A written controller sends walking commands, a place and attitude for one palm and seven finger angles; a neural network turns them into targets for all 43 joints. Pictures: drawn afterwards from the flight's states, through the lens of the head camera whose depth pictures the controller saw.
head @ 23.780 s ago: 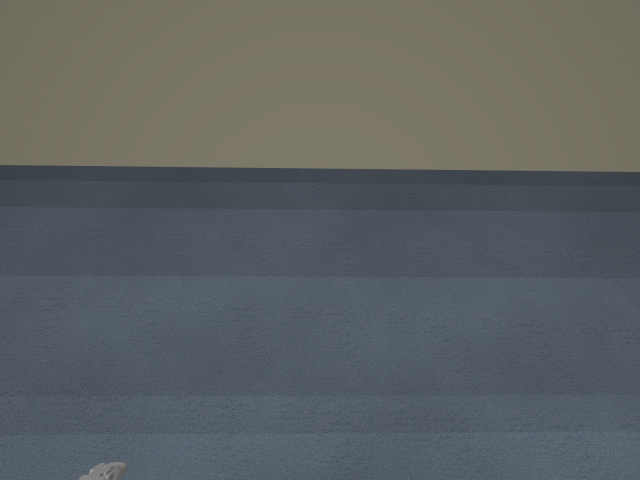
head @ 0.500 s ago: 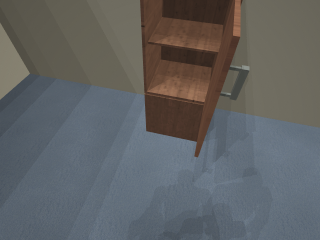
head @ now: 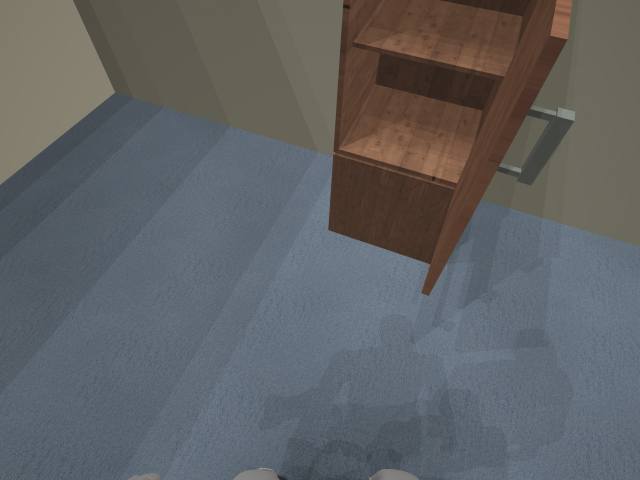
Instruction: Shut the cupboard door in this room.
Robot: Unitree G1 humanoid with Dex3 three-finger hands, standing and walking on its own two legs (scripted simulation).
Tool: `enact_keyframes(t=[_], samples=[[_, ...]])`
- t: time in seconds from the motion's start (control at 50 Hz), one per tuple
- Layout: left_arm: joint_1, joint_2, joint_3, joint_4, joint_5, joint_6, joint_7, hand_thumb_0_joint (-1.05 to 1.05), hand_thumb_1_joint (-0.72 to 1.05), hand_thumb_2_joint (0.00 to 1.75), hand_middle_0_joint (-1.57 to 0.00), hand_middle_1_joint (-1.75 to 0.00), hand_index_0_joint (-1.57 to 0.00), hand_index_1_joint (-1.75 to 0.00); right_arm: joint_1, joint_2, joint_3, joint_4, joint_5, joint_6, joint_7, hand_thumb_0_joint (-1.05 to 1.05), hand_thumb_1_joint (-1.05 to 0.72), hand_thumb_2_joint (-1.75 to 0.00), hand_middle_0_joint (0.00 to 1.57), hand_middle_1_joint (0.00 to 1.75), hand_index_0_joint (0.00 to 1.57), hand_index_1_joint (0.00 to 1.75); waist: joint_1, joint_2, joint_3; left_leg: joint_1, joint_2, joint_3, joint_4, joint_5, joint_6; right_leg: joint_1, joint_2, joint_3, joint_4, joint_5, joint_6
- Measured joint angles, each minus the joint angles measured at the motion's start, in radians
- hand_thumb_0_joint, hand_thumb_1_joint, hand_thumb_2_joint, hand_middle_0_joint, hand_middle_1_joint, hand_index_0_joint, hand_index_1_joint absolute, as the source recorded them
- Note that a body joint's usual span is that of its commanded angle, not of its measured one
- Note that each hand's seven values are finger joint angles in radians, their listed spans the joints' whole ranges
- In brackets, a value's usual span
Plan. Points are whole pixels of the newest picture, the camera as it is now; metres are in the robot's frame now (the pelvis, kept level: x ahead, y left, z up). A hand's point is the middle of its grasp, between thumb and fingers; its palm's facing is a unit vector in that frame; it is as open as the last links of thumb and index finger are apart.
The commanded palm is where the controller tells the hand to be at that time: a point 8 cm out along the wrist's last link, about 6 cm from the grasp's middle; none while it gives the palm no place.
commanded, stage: turn or walk to find it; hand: left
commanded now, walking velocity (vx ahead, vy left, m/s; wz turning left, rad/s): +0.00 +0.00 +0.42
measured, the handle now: (529, 145) +0.56 -0.28 +0.09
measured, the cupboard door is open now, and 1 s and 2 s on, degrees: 88 88 88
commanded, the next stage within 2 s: stand and wait in 0.14 s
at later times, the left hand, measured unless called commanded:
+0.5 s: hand out of the picture -0.05 +0.12 -0.15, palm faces +0.20 -0.95 -0.26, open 7.4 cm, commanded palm none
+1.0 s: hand out of the picture -0.07 +0.14 -0.17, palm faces +0.17 -0.97 -0.16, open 7.4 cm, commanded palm none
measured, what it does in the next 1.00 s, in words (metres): steps on the spot: right foot, then left foot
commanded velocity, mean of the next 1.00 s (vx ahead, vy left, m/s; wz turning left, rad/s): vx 0.00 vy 0.00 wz -0.04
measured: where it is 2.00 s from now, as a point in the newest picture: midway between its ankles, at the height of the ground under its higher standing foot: outside the picture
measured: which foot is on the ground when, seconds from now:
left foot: down 0.00-0.16, up 0.18-0.56, down 0.58-1.00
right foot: up 0.00-0.14, down 0.16-1.00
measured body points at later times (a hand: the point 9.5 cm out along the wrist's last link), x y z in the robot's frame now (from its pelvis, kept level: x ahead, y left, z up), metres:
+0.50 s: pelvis -0.01 -0.07 +0.01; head +0.03 -0.09 +0.46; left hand -0.05 +0.17 -0.13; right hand +0.09 -0.30 -0.15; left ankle -0.09 +0.09 -0.69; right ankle -0.02 -0.14 -0.73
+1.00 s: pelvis -0.05 -0.03 +0.01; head -0.04 -0.01 +0.46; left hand -0.08 +0.19 -0.16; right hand +0.02 -0.26 -0.14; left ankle -0.10 +0.07 -0.73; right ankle -0.02 -0.14 -0.73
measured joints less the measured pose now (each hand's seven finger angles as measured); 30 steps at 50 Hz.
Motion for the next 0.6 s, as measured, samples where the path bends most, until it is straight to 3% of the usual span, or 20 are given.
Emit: enact_keyframes(t=[0.08,0.16,0.2,0.24,0.28,0.34,0.4,0.5,0.58,0.6], samples=[[-0.034,-0.004,-0.006,-0.038,-0.006,-0.009,-0.003,0.01,0.91,0.9,-0.2,-0.3,-0.2,-0.3,0.0,-0.019,-0.006,-0.01,-0.002,0.01,0.002,0.01,-0.9,-0.9,0.2,0.29,0.2,0.3,-0.01,0.024,-0.009,0.006,-0.004,-0.045,-0.06,0.05,-0.02,0.015,0.019,0.026,-0.112,0.017,0.006],[-0.038,-0.012,-0.015,-0.074,-0.009,-0.026,-0.006,0.01,0.91,0.9,-0.2,-0.3,-0.2,-0.3,0.01,-0.041,-0.019,-0.022,0.0,0.026,0.01,0.01,-0.9,-0.9,0.2,0.3,0.2,0.3,-0.015,0.041,-0.024,-0.021,-0.019,-0.095,-0.034,0.055,-0.054,0.124,0.024,0.029,-0.41,0.145,-0.001],[-0.027,-0.025,-0.02,-0.08,0.0,-0.035,-0.003,0.01,0.91,0.9,-0.2,-0.3,-0.2,-0.3,0.006,-0.055,-0.03,-0.017,0.003,0.039,0.012,0.01,-0.9,-0.9,0.2,0.29,0.2,0.3,-0.012,0.059,-0.021,-0.061,-0.018,-0.096,0.091,-0.088,-0.052,0.135,0.03,0.003,-0.414,0.175,-0.049],[0.0,-0.035,-0.024,-0.08,0.002,-0.036,0.0,0.01,0.91,0.9,-0.2,-0.3,-0.2,-0.3,0.001,-0.062,-0.036,-0.01,0.0,0.052,0.012,0.01,-0.9,-0.9,0.2,0.29,0.2,0.3,-0.001,0.047,-0.025,-0.109,-0.027,-0.061,0.281,-0.187,-0.049,0.149,0.015,-0.004,-0.42,0.18,-0.079],[0.028,-0.044,-0.028,-0.067,0.004,-0.035,0.001,0.01,0.91,0.9,-0.2,-0.3,-0.2,-0.3,-0.007,-0.07,-0.039,-0.007,0.0,0.053,0.014,0.01,-0.9,-0.9,0.2,0.29,0.2,0.3,0.004,0.041,-0.025,-0.136,-0.02,-0.03,0.428,-0.185,-0.052,0.171,0.003,-0.008,-0.454,0.196,-0.088],[0.066,-0.053,-0.037,-0.039,0.004,-0.04,-0.002,0.01,0.91,0.9,-0.2,-0.3,-0.2,-0.3,-0.014,-0.076,-0.035,-0.003,0.003,0.046,0.014,0.01,-0.91,-0.9,0.2,0.29,0.19,0.3,0.006,0.036,-0.024,-0.123,0.007,-0.008,0.502,-0.148,-0.065,0.192,-0.005,-0.021,-0.497,0.218,-0.093],[0.103,-0.061,-0.044,-0.014,0.005,-0.047,-0.004,0.01,0.9,0.9,-0.2,-0.3,-0.2,-0.3,-0.021,-0.072,-0.025,0.014,0.008,0.046,0.011,0.01,-0.91,-0.9,0.2,0.29,0.19,0.3,0.017,0.031,-0.024,-0.062,0.033,0.0,0.437,-0.153,-0.075,0.197,-0.004,-0.033,-0.519,0.229,-0.098],[0.154,-0.068,-0.05,0.038,0.007,-0.057,-0.003,0.01,0.9,0.9,-0.2,-0.3,-0.2,-0.3,-0.044,-0.051,0.0,0.053,0.016,0.039,0.001,0.01,-0.91,-0.9,0.2,0.29,0.19,0.3,0.053,0.023,-0.023,0.08,0.053,0.023,0.193,-0.2,-0.072,0.187,0.01,-0.047,-0.534,0.24,-0.103],[0.181,-0.066,-0.049,0.095,-0.001,-0.052,0.002,0.01,0.9,0.9,-0.2,-0.3,-0.2,-0.3,-0.06,-0.029,0.021,0.075,0.021,0.008,-0.007,0.01,-0.91,-0.9,0.2,0.29,0.19,0.3,0.065,0.027,-0.03,0.21,0.063,0.042,-0.088,-0.052,-0.052,0.172,0.033,-0.072,-0.513,0.233,-0.094],[0.182,-0.064,-0.049,0.109,-0.003,-0.049,0.004,0.01,0.9,0.9,-0.2,-0.3,-0.2,-0.3,-0.064,-0.021,0.023,0.083,0.021,0.0,-0.01,0.01,-0.91,-0.9,0.2,0.29,0.19,0.3,0.066,0.027,-0.03,0.227,0.07,0.039,-0.118,-0.079,-0.05,0.169,0.037,-0.081,-0.503,0.227,-0.09]])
